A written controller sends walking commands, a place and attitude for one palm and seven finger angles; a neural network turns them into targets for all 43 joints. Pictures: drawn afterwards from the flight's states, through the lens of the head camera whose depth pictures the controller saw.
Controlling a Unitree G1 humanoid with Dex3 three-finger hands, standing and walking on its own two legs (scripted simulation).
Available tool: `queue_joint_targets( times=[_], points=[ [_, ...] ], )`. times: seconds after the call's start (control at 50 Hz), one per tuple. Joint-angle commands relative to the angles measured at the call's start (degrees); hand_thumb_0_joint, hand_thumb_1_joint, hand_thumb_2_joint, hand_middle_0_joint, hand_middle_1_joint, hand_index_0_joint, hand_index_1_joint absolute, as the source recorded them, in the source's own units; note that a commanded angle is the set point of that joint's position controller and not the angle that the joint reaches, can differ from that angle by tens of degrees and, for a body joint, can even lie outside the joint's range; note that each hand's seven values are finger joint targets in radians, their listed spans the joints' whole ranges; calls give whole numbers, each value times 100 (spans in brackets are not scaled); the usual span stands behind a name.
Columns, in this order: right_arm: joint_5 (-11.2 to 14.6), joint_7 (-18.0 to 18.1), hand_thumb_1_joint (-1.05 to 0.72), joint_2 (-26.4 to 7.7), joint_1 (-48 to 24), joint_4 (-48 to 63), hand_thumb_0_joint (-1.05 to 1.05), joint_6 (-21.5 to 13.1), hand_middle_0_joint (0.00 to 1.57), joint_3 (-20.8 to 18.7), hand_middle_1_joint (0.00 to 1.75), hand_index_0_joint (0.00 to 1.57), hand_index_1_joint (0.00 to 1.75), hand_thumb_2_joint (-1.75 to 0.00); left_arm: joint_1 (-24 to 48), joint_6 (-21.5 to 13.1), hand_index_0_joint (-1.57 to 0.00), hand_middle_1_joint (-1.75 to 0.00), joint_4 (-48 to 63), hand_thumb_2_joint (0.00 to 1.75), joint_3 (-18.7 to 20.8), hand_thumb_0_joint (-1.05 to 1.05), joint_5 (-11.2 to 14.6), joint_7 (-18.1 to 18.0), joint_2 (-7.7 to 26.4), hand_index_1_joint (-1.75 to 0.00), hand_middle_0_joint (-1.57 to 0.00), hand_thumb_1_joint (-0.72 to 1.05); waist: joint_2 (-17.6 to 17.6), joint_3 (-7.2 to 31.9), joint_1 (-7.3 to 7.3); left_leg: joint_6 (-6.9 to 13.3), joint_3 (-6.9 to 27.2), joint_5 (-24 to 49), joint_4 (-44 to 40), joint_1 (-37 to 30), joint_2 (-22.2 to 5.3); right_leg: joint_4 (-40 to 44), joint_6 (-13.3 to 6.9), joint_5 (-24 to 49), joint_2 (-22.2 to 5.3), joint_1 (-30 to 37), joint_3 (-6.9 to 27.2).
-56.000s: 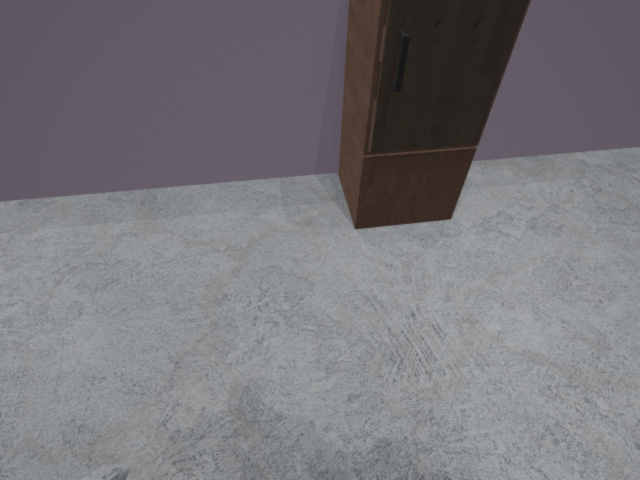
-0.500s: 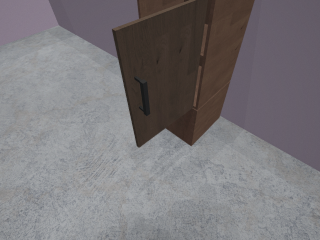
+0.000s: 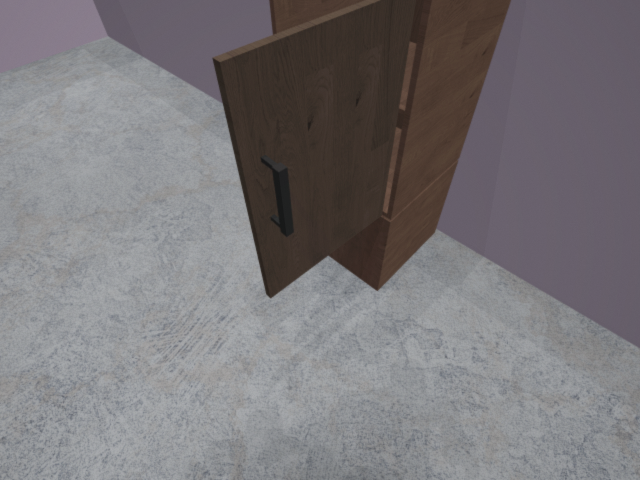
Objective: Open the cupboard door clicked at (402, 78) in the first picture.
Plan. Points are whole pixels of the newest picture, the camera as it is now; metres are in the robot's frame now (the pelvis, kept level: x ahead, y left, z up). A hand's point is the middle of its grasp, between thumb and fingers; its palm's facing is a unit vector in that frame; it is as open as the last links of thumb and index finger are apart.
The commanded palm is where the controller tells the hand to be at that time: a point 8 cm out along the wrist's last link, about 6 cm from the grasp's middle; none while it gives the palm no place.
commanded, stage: look to check the result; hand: left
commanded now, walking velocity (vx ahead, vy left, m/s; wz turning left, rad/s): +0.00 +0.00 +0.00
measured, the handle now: (277, 197) +0.58 +0.11 -0.02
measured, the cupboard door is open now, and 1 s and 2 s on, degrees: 86 86 86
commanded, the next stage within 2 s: stand and wait in 0.32 s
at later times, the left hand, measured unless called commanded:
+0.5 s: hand out of the picture +0.09 +0.23 -0.16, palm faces -0.02 -0.95 -0.32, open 7.4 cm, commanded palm none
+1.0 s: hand out of the picture +0.07 +0.24 -0.16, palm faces -0.03 -0.95 -0.31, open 7.4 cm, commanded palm none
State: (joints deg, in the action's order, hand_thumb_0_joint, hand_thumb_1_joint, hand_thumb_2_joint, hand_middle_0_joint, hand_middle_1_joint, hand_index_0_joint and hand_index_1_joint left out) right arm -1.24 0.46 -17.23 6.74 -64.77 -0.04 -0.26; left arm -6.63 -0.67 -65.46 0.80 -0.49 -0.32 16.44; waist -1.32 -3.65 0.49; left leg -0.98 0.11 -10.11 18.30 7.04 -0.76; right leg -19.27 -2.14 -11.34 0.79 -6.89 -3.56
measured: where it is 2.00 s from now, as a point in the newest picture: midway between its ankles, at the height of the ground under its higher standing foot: outside the picture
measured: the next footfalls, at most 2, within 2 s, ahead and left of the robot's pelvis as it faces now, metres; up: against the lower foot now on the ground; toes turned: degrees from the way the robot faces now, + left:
none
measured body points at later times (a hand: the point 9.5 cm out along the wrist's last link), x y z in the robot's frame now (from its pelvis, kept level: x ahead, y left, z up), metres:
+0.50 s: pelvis +0.01 +0.00 +0.00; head +0.03 -0.01 +0.45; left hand +0.09 +0.28 -0.14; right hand +0.07 -0.29 -0.15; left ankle +0.00 +0.13 -0.75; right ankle -0.01 -0.09 -0.75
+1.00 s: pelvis +0.01 +0.01 +0.00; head +0.03 +0.00 +0.45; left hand +0.08 +0.29 -0.14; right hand +0.06 -0.27 -0.15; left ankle +0.00 +0.13 -0.75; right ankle -0.01 -0.09 -0.75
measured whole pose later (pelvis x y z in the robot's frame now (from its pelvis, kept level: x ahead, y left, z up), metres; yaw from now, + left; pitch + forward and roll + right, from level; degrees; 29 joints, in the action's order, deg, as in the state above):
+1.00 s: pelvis +0.01 +0.01 +0.00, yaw -1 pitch -1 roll +0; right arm -1.1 0.4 -16.6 7.8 -65.4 -0.1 -0.1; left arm -7.3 -0.9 -65.4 0.4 -0.4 -0.3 16.8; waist -0.4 -3.4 0.7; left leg -0.5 -0.6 -10.5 17.1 5.3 -0.6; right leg -17.4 -1.6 -11.1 0.6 -5.1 -2.9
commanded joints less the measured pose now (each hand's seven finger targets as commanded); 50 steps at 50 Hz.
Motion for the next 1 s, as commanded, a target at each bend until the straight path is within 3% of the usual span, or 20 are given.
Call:
queue_joint_targets(
  times=[0.0,0.36,0.38,0.46,0.62,0.66,0.98],
  points=[
    [20,89,-90,-993,-67,294,0,-87,20,-182,30,20,30,-90,130,-150,-20,-30,334,90,211,0,3,-86,1118,-30,-20,90,133,513,8,203,429,999,-161,-230,-587,371,-78,1176,-814,120,712],
    [22,89,-90,-1042,-93,294,0,-89,20,-179,30,20,30,-90,138,-166,-20,-30,342,90,211,0,7,-92,1187,-30,-20,90,118,482,-4,182,388,1091,-216,-276,-597,403,-64,1452,-828,248,729],
    [30,89,-90,-1051,-92,309,0,-89,20,-187,30,20,30,-90,111,-173,-20,-30,353,90,224,0,2,-96,1204,-30,-20,90,235,502,-16,190,383,1080,-204,-305,-600,419,-56,1438,-823,240,704],
    [22,89,-90,-1034,-70,298,0,-102,20,-178,30,20,30,-90,125,-173,-20,-30,359,90,210,0,10,-93,1181,-30,-20,90,48,586,-9,180,383,1167,-210,-329,-602,392,-69,1539,-840,332,736],
    [20,85,-90,-1024,-25,277,0,-94,20,-174,30,20,30,-90,138,-157,-20,-30,352,90,187,0,13,-81,1154,-30,-20,90,163,393,-3,180,405,945,-286,-254,-603,474,-57,1154,-805,205,729],
    [22,84,-90,-1024,-21,271,0,-104,20,-166,30,20,30,-90,128,-160,-20,-30,352,90,191,0,12,-79,1154,-30,-20,90,45,429,-7,179,397,977,-288,-260,-605,470,-65,1173,-819,239,747],
    [41,94,-90,-987,37,254,0,-112,20,-176,30,20,30,-90,25,-168,-20,-30,330,90,179,0,10,-86,1106,-30,-20,90,140,479,-13,202,411,1066,-268,-332,-608,458,-51,1202,-810,222,705]
  ],
)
